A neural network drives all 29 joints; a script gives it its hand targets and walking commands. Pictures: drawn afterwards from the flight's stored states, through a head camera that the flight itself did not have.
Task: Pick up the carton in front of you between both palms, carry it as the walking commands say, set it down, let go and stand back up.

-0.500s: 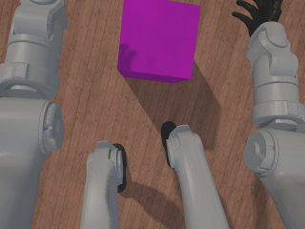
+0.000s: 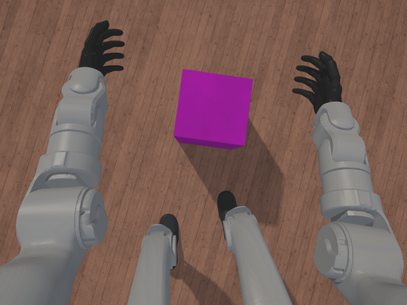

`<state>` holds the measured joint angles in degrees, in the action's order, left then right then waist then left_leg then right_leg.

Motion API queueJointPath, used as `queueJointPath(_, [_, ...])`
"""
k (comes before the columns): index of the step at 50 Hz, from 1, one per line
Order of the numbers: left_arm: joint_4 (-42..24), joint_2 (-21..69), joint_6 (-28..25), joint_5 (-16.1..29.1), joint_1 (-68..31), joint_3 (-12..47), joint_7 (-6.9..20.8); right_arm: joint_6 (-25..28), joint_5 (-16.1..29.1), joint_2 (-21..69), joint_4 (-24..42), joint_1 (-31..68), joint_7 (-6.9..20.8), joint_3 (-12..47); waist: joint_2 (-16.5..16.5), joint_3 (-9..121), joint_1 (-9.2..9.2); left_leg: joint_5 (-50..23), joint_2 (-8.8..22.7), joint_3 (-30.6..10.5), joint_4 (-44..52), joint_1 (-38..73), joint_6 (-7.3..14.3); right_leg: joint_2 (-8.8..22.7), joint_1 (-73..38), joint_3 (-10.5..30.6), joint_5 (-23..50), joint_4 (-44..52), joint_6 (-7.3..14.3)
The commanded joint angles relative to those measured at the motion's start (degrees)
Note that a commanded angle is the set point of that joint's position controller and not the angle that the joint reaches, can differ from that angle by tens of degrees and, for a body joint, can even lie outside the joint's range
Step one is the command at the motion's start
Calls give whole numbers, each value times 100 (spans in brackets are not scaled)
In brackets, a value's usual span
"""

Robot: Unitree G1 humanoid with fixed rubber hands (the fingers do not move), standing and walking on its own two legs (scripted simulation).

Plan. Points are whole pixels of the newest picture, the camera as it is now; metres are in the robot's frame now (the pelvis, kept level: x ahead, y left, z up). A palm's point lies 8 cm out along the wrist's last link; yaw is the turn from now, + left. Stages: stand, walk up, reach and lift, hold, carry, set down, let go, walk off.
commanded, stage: let go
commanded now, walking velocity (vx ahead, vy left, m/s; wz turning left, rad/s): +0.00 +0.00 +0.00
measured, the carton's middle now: (210, 115) +0.51 -0.10 -0.53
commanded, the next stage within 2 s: stand in 1.28 s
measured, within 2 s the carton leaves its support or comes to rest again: neither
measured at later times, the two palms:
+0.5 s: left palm (28, 183) +0.36 +0.18 +0.00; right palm (390, 202) +0.27 -0.25 +0.02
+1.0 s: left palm out of the picture +0.25 +0.24 +0.05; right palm (396, 238) +0.24 -0.23 +0.05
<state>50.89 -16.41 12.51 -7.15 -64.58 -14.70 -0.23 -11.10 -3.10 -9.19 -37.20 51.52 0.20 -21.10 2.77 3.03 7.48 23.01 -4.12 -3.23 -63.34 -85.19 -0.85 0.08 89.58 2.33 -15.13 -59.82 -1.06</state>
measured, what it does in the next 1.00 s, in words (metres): rises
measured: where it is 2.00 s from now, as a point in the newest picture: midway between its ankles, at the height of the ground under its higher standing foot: (200, 238)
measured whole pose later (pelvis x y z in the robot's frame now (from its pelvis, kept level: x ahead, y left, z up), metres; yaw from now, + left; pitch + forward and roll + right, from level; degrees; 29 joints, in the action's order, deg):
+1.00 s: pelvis +0.09 +0.01 +0.12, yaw -2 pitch -1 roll -1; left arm 24.7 -11.7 5.0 -0.4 14.1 -2.3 3.5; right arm -5.4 -0.1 -12.6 -24.7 -12.5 3.8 -2.2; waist 1.9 -3.7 -0.3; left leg 19.0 -1.3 -3.4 -25.1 -4.9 1.2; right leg -0.8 10.1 2.7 -12.9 -24.0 -1.2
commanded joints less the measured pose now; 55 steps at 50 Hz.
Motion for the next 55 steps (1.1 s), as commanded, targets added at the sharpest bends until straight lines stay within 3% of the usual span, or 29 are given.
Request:
queueJointPath(1, [-945,204,-224,13,-8,-31,-275,249,-127,-359,696,-172,302,272,191,5555,241,-2472,-196,222,1045,2760,-128,-337,-4616,-544,2791,385,-40])
queueJointPath(2, [-1350,239,-301,-77,333,-115,-377,344,-296,-944,879,-429,336,-5,253,5729,271,-2603,-182,172,997,2932,-157,-286,-4915,-491,2961,393,26])
queueJointPath(3, [-1579,122,-379,-133,424,-117,-433,352,-165,-645,1013,-588,406,339,160,5502,11,-2584,-227,274,1083,2982,-154,-306,-5063,-431,2989,499,-4])
queueJointPath(5, [-1744,102,-410,-165,1003,-147,-516,383,-173,-980,877,-1037,490,444,60,4983,42,-1883,-227,348,1496,2798,-184,-269,-5516,-390,2604,783,31])
queueJointPath(6, [-2011,339,-447,45,1258,74,-512,436,-173,-799,1267,-1316,526,578,-116,5117,268,-1828,-186,249,1680,2988,-169,-255,-6058,-381,2793,867,62])
queueJointPath(8, [-2343,132,-541,-44,1688,104,-532,506,-25,-986,1285,-1800,620,609,269,5043,18,-1902,-159,298,1756,3408,-184,-198,-6087,-289,2578,1030,61])
queueJointPath(9, [-2412,529,-603,236,2008,300,-537,546,31,-780,1466,-1793,679,902,-201,4611,-82,-2036,-98,248,2010,3310,-176,-230,-6306,-333,2785,1183,40])
queueJointPath(10, [-2642,286,-645,105,2097,233,-534,571,34,-863,1297,-2131,688,827,107,4638,-130,-1804,-129,342,2085,3269,-189,-196,-6713,-214,2700,1274,96])
queueJointPath(11, [-2311,339,-647,224,2439,404,-497,634,-78,-936,1192,-2522,686,653,-165,4409,277,-1694,-48,326,2177,3192,-175,-184,-6665,-236,2839,1310,81])
queueJointPath(12, [-2456,467,-730,254,2671,416,-459,686,140,-541,1320,-2787,729,1115,-104,4226,-225,-1710,-146,433,2201,3180,-149,-167,-6961,-139,2780,1444,57])
queueJointPath(13, [-2458,316,-757,137,2986,370,-440,729,33,-809,1277,-2995,717,897,-224,4225,-15,-1514,-107,351,2256,3345,-112,-146,-7143,-98,2613,1476,60])
queueJointPath(18, [-2288,418,-971,252,4100,567,-290,926,284,-626,1265,-4043,618,1270,-157,3052,-184,-1251,-5,300,2710,3666,-51,-143,-7505,-5,2408,1895,34])
queueJointPath(19, [-2179,206,-1037,181,4481,318,-281,971,333,-635,1440,-4340,607,1435,-191,2925,-430,-1249,-44,337,2703,3946,-19,-119,-7636,59,2251,2049,-28])
queueJointPath(20, [-2209,439,-1076,228,4555,514,-253,1004,327,-598,1542,-4335,576,1454,-534,2820,-213,-1202,30,262,2827,4136,28,-185,-7655,-17,2236,2078,-18])
queueJointPath(21, [-2329,292,-1111,185,4565,360,-226,1026,376,-739,1450,-4644,535,1388,-270,2665,-200,-1287,21,274,2969,4487,10,-173,-7640,2,2348,2204,-22])
queueJointPath(24, [-2232,371,-1226,357,5503,662,-154,1137,489,-559,1743,-5442,467,1728,-408,2242,-255,-1695,71,242,3087,4920,20,-164,-8002,-2,2740,2405,-68])
queueJointPath(27, [-2424,197,-1285,319,5904,645,-116,1162,469,-620,1877,-5689,445,1745,-183,1761,-476,-1771,105,151,3435,5566,16,-234,-8024,-109,2294,2695,-44])
queueJointPath(28, [-2390,240,-1277,386,6166,731,-79,1161,480,-789,1838,-5817,438,1707,21,1741,-330,-1983,135,146,3477,5711,-52,-201,-8205,-41,2455,2784,-6])
queueJointPath(29, [-2590,161,-1330,401,6117,633,-66,1183,498,-681,2037,-5917,421,1772,-360,1436,-363,-2052,173,135,3590,6028,1,-249,-8120,-161,2461,2909,-38])
queueJointPath(31, [-2482,73,-1281,439,6730,642,-45,1082,501,-772,1881,-6189,428,1831,-78,1437,-636,-2007,224,126,3774,6358,-55,-242,-8536,-145,2145,3027,-14])
queueJointPath(33, [-2699,76,-1307,414,6649,725,31,1145,466,-938,1958,-6193,370,1655,-6,986,-332,-2439,227,143,3907,6647,-65,-263,-8355,-100,2571,3269,10])
queueJointPath(34, [-2660,103,-1311,581,6956,841,58,1123,566,-755,1892,-6265,384,1838,-62,942,-615,-2667,235,120,3958,6768,-76,-309,-8476,-151,2474,3275,0])
queueJointPath(39, [-3050,88,-1165,629,7327,1030,231,918,402,-941,1764,-6401,383,1656,109,232,-581,-2241,348,112,4287,6992,-97,-343,-8691,-194,1947,3505,44])
queueJointPath(40, [-2919,58,-1088,672,7445,1083,246,869,455,-800,1713,-6398,416,1784,83,33,-741,-2068,344,144,4415,6768,-104,-360,-8897,-227,1779,3552,44])
queueJointPath(46, [-3305,-28,-891,687,7422,1057,353,669,272,-945,1688,-6457,354,1721,-400,-223,-657,-1805,318,199,4439,6842,-52,-325,-9314,-212,1785,3565,26])
queueJointPath(47, [-3081,142,-859,766,7746,1247,395,616,273,-992,1775,-6500,313,1759,-107,-468,-566,-1623,385,141,4547,6861,-9,-369,-9295,-238,1698,3454,21])
queueJointPath(48, [-3150,-2,-834,715,7600,1118,382,635,336,-780,1613,-6337,344,1756,22,-426,-780,-1986,281,161,4408,6973,-65,-287,-8994,-167,1576,3559,36])
queueJointPath(51, [-3286,-14,-769,687,7349,1193,412,587,283,-770,1785,-6330,353,1655,-249,-409,-540,-1743,277,220,4377,7207,-25,-363,-9060,-266,1588,3490,-5])
queueJointPath(55, [-2999,-87,-894,825,7769,1137,129,86,248,-906,2033,-6467,115,1823,-110,-216,-742,-2658,347,114,4130,7486,-84,-465,-8720,-340,1481,3311,20])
